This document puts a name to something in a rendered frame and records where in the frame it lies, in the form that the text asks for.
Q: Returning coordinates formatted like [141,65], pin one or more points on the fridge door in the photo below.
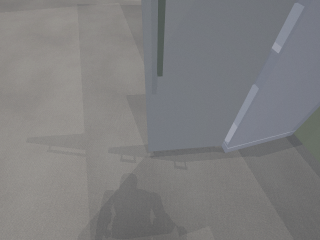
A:
[213,52]

